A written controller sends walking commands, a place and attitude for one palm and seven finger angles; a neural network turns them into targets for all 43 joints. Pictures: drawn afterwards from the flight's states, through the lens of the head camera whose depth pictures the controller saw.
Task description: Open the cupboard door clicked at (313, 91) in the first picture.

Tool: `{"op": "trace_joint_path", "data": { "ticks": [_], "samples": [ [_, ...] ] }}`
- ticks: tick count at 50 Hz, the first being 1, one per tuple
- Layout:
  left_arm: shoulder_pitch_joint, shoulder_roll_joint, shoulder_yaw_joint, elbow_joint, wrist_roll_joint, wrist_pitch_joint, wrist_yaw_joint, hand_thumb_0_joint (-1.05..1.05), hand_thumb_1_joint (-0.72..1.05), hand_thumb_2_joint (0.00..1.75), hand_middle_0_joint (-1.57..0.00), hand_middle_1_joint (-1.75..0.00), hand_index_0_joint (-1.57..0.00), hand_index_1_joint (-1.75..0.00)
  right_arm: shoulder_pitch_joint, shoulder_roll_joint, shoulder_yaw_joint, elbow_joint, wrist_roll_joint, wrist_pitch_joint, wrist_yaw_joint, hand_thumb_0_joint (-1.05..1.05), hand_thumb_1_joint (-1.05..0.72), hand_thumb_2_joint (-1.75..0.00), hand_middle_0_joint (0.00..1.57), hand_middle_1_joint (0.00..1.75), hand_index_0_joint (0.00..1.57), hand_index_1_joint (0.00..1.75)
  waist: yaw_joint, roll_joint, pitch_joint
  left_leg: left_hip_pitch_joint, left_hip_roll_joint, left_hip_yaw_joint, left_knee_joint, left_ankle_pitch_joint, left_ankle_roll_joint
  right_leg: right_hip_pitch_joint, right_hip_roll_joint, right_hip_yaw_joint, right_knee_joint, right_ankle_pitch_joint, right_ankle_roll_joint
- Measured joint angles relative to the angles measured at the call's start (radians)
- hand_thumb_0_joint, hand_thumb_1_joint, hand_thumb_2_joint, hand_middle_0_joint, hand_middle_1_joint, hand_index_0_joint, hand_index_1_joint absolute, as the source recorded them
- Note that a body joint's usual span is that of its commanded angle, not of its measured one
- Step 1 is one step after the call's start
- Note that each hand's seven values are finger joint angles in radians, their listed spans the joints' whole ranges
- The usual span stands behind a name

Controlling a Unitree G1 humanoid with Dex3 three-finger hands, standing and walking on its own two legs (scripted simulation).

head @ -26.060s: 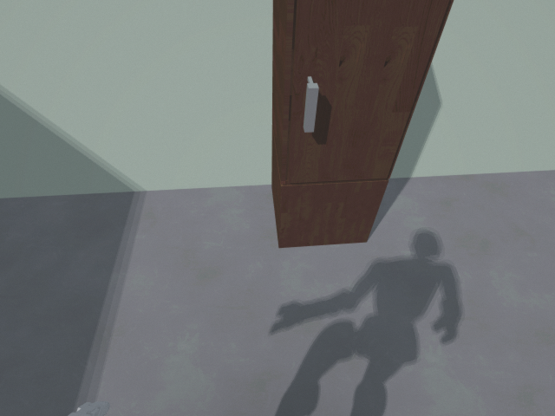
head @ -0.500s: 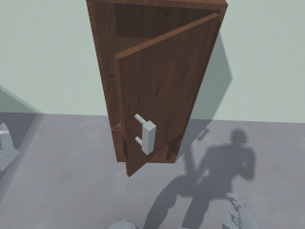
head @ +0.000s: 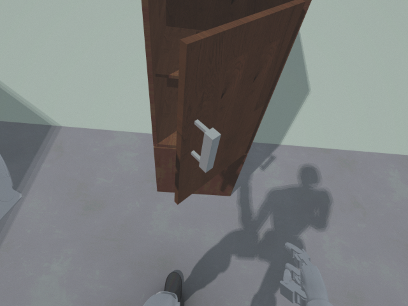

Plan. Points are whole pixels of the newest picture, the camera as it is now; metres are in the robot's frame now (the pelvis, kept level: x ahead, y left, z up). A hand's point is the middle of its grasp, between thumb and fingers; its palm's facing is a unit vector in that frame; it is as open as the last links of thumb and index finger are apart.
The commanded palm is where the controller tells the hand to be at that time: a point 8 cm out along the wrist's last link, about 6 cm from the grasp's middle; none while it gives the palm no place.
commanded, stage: stop stepping back and stand still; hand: left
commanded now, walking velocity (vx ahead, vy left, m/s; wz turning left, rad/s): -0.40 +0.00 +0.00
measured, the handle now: (202, 145) +0.48 +0.06 -0.01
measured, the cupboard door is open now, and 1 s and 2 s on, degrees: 44 44 44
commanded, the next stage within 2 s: let the arm hang, fingers relaxed in 1.64 s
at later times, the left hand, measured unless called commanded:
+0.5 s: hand out of the picture +0.11 +0.30 +0.18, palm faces +0.50 -0.81 -0.32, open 7.4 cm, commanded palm +0.05 +0.32 +0.19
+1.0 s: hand out of the picture +0.11 +0.25 +0.17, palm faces +0.40 -0.81 -0.42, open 7.4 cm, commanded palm +0.05 +0.30 +0.19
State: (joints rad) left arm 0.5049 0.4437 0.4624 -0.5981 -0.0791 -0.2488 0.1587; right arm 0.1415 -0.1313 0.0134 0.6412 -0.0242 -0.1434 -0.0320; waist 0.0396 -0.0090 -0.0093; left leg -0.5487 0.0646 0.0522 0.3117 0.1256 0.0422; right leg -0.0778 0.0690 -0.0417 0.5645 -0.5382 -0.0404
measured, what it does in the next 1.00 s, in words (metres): walks backwards: right foot, then left foot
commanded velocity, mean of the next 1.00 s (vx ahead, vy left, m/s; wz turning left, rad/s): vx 0.15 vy -0.01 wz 0.00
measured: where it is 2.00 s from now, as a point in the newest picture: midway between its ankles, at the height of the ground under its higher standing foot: outside the picture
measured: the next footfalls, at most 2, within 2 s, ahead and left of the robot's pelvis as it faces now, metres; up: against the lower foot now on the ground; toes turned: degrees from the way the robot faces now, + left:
right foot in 0.04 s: -0.10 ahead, -0.11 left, +0.00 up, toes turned -5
left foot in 0.46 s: -0.03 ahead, +0.14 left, +0.00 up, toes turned +0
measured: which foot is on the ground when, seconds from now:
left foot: down 0.00-0.26, up 0.28-0.44, down 0.46-0.72, up 0.74-0.98, down 1.00-1.00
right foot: up 0.00-0.02, down 0.04-0.48, up 0.50-0.70, down 0.72-1.00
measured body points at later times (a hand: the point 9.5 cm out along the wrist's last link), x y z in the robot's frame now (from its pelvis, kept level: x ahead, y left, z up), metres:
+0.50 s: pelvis -0.10 +0.03 -0.01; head -0.11 +0.06 +0.44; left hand +0.08 +0.34 +0.19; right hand +0.00 -0.25 -0.08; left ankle -0.07 +0.14 -0.73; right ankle -0.14 -0.10 -0.73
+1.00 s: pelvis -0.10 +0.01 +0.01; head -0.10 +0.00 +0.46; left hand +0.08 +0.29 +0.20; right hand +0.03 -0.26 -0.08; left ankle -0.06 +0.14 -0.73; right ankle -0.13 -0.06 -0.73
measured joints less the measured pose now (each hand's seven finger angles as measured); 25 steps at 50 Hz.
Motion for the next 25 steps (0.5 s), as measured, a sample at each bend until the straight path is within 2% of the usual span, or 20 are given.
{"op": "trace_joint_path", "data": {
  "ticks": [1, 2, 3, 5, 6, 8, 9, 10, 12, 13, 14, 15, 16, 17, 18, 19, 21, 23, 24, 25],
  "samples": [
    [0.000, 0.013, 0.008, -0.006, -0.003, -0.006, -0.005, 0.01, 0.89, 0.90, -0.21, -0.30, -0.21, -0.30, -0.017, 0.006, 0.007, -0.009, 0.001, 0.000, 0.001, 0.01, -0.90, -0.90, 0.20, 0.30, 0.20, 0.30, 0.014, -0.023, 0.007, -0.020, -0.004, 0.024, 0.015, -0.005, -0.011, 0.039, -0.023, 0.015, -0.112, 0.057, -0.012],
    [-0.001, 0.029, 0.021, -0.014, -0.004, -0.015, -0.007, 0.01, 0.89, 0.90, -0.21, -0.30, -0.21, -0.30, -0.040, 0.009, 0.015, -0.018, 0.003, 0.001, 0.001, 0.01, -0.90, -0.90, 0.21, 0.30, 0.20, 0.30, 0.032, -0.051, 0.022, -0.054, -0.011, 0.047, 0.069, -0.045, -0.023, 0.056, -0.056, 0.041, -0.185, 0.105, -0.005],
    [-0.013, 0.016, 0.006, -0.007, 0.003, -0.025, -0.015, 0.01, 0.89, 0.90, -0.21, -0.30, -0.21, -0.30, -0.061, -0.002, 0.018, -0.006, 0.001, 0.002, -0.004, 0.01, -0.90, -0.90, 0.21, 0.30, 0.20, 0.30, 0.034, -0.023, 0.046, -0.074, 0.002, 0.024, 0.137, -0.120, -0.034, 0.056, -0.041, 0.048, -0.177, 0.106, 0.024],
    [-0.026, 0.009, -0.034, -0.005, 0.015, -0.020, -0.029, 0.01, 0.88, 0.90, -0.21, -0.30, -0.21, -0.30, -0.054, -0.010, 0.020, 0.020, 0.007, 0.008, -0.017, 0.01, -0.90, -0.90, 0.21, 0.30, 0.20, 0.30, 0.020, -0.005, 0.069, -0.062, -0.012, -0.017, 0.233, -0.228, -0.049, 0.067, -0.032, 0.055, -0.129, 0.092, 0.064],
    [-0.019, 0.014, -0.040, -0.012, 0.017, -0.008, -0.035, 0.01, 0.88, 0.90, -0.21, -0.30, -0.21, -0.30, -0.034, -0.010, 0.024, 0.022, 0.013, 0.014, -0.023, 0.01, -0.90, -0.90, 0.21, 0.30, 0.20, 0.30, 0.010, -0.014, 0.062, -0.028, -0.025, -0.019, 0.250, -0.210, -0.050, 0.067, -0.038, 0.063, -0.097, 0.076, 0.073],
    [-0.015, 0.028, -0.034, -0.015, 0.012, 0.018, -0.045, 0.01, 0.88, 0.90, -0.21, -0.30, -0.21, -0.30, 0.001, -0.017, 0.023, 0.008, 0.021, 0.021, -0.035, 0.01, -0.90, -0.90, 0.21, 0.30, 0.20, 0.30, -0.027, -0.019, 0.052, 0.006, -0.043, -0.031, 0.218, -0.078, 0.001, 0.040, -0.043, 0.051, 0.005, 0.038, 0.074],
    [-0.029, 0.037, -0.028, 0.000, 0.006, 0.028, -0.048, 0.01, 0.88, 0.90, -0.21, -0.30, -0.22, -0.30, 0.008, -0.017, 0.018, 0.004, 0.023, 0.021, -0.039, 0.01, -0.90, -0.90, 0.21, 0.30, 0.20, 0.30, -0.047, -0.026, 0.058, 0.017, -0.052, -0.032, 0.204, -0.066, 0.020, 0.016, -0.041, 0.053, 0.065, -0.010, 0.061],
    [-0.042, 0.047, -0.019, 0.017, 0.003, 0.039, -0.047, 0.01, 0.88, 0.90, -0.21, -0.30, -0.22, -0.30, 0.014, -0.018, 0.014, 0.000, 0.022, 0.022, -0.041, 0.01, -0.90, -0.90, 0.21, 0.30, 0.20, 0.30, -0.067, -0.032, 0.063, 0.029, -0.061, -0.038, 0.177, -0.062, 0.016, -0.012, -0.029, 0.053, 0.111, -0.056, 0.045],
    [-0.044, 0.067, 0.006, 0.042, -0.003, 0.056, -0.043, 0.01, 0.88, 0.90, -0.21, -0.30, -0.22, -0.30, 0.026, -0.021, 0.009, -0.011, 0.014, 0.025, -0.038, 0.01, -0.90, -0.90, 0.21, 0.30, 0.20, 0.30, -0.103, -0.033, 0.070, 0.043, -0.072, -0.055, 0.113, -0.071, -0.019, -0.050, 0.005, 0.025, 0.111, -0.101, 0.010],
    [-0.024, 0.077, 0.020, 0.043, -0.005, 0.061, -0.042, 0.01, 0.88, 0.90, -0.21, -0.30, -0.22, -0.30, 0.037, -0.026, 0.005, -0.021, 0.014, 0.028, -0.033, 0.01, -0.90, -0.90, 0.20, 0.30, 0.20, 0.30, -0.121, -0.031, 0.071, 0.034, -0.077, -0.058, 0.116, -0.129, -0.039, -0.053, 0.016, 0.017, 0.071, -0.071, -0.012],
    [0.010, 0.084, 0.029, 0.029, -0.005, 0.065, -0.044, 0.01, 0.88, 0.90, -0.21, -0.30, -0.22, -0.30, 0.054, -0.034, 0.000, -0.028, 0.018, 0.035, -0.027, 0.01, -0.90, -0.90, 0.20, 0.30, 0.20, 0.30, -0.135, -0.029, 0.069, 0.002, -0.083, -0.056, 0.198, -0.237, -0.058, -0.055, 0.013, 0.005, 0.049, 0.010, -0.021],
    [0.057, 0.089, 0.036, 0.002, -0.004, 0.068, -0.047, 0.01, 0.88, 0.90, -0.21, -0.30, -0.22, -0.30, 0.076, -0.042, -0.004, -0.023, 0.021, 0.046, -0.021, 0.01, -0.90, -0.90, 0.20, 0.30, 0.20, 0.30, -0.128, -0.037, 0.051, -0.042, -0.094, -0.057, 0.360, -0.315, -0.071, -0.066, 0.000, 0.005, 0.040, 0.075, -0.022],
    [0.106, 0.085, 0.041, -0.025, -0.001, 0.065, -0.049, 0.01, 0.88, 0.90, -0.21, -0.30, -0.22, -0.30, 0.101, -0.050, -0.009, -0.008, 0.022, 0.056, -0.018, 0.01, -0.90, -0.90, 0.20, 0.30, 0.20, 0.30, -0.107, -0.051, 0.021, -0.079, -0.102, -0.058, 0.533, -0.355, -0.077, -0.080, -0.012, 0.015, 0.033, 0.115, -0.023],
    [0.143, 0.074, 0.042, -0.040, 0.004, 0.056, -0.048, 0.01, 0.88, 0.90, -0.21, -0.30, -0.22, -0.30, 0.126, -0.057, -0.013, 0.012, 0.021, 0.064, -0.019, 0.01, -0.90, -0.90, 0.20, 0.30, 0.20, 0.30, -0.083, -0.061, -0.010, -0.093, -0.099, -0.054, 0.660, -0.376, -0.077, -0.088, -0.020, 0.029, 0.016, 0.134, -0.017],
    [0.160, 0.059, 0.038, -0.045, 0.011, 0.047, -0.045, 0.01, 0.88, 0.90, -0.21, -0.30, -0.22, -0.30, 0.153, -0.064, -0.017, 0.030, 0.019, 0.070, -0.023, 0.01, -0.90, -0.90, 0.20, 0.30, 0.20, 0.30, -0.061, -0.069, -0.039, -0.081, -0.087, -0.047, 0.713, -0.396, -0.074, -0.091, -0.031, 0.035, -0.008, 0.144, -0.004],
    [0.159, 0.041, 0.032, -0.037, 0.021, 0.034, -0.039, 0.01, 0.88, 0.90, -0.22, -0.30, -0.22, -0.30, 0.176, -0.071, -0.018, 0.045, 0.018, 0.068, -0.030, 0.01, -0.90, -0.90, 0.20, 0.30, 0.20, 0.30, -0.038, -0.076, -0.060, -0.044, -0.071, -0.036, 0.699, -0.419, -0.065, -0.093, -0.046, 0.034, -0.032, 0.160, 0.005],
    [0.105, 0.001, 0.010, 0.009, 0.043, 0.016, -0.019, 0.01, 0.88, 0.90, -0.21, -0.30, -0.22, -0.30, 0.208, -0.089, -0.021, 0.066, 0.016, 0.048, -0.048, 0.01, -0.90, -0.90, 0.20, 0.30, 0.20, 0.30, -0.011, -0.079, -0.077, 0.079, -0.044, -0.022, 0.537, -0.454, -0.042, -0.099, -0.067, 0.025, -0.047, 0.177, 0.018],
    [0.015, -0.042, -0.021, 0.066, 0.052, 0.017, 0.003, 0.01, 0.88, 0.90, -0.21, -0.30, -0.22, -0.30, 0.226, -0.123, -0.029, 0.060, 0.018, 0.020, -0.065, 0.01, -0.90, -0.90, 0.20, 0.30, 0.20, 0.30, -0.016, -0.040, -0.074, 0.210, -0.018, -0.037, 0.324, -0.441, -0.029, -0.125, -0.068, -0.001, 0.001, 0.162, 0.040],
    [-0.036, -0.056, -0.031, 0.099, 0.053, 0.023, 0.012, 0.01, 0.88, 0.90, -0.21, -0.30, -0.22, -0.30, 0.211, -0.126, -0.035, 0.065, 0.021, 0.012, -0.072, 0.01, -0.90, -0.90, 0.20, 0.30, 0.20, 0.30, -0.027, -0.039, -0.055, 0.210, -0.030, -0.042, 0.311, -0.414, -0.041, -0.145, -0.082, -0.008, 0.047, 0.144, 0.047],
    [-0.073, -0.065, -0.034, 0.132, 0.052, 0.030, 0.017, 0.01, 0.88, 0.90, -0.21, -0.30, -0.21, -0.30, 0.186, -0.118, -0.037, 0.071, 0.024, 0.012, -0.073, 0.01, -0.90, -0.90, 0.20, 0.30, 0.20, 0.30, -0.032, -0.049, -0.030, 0.208, -0.045, -0.036, 0.325, -0.411, -0.039, -0.159, -0.090, 0.009, 0.084, 0.124, 0.049]
  ]
}}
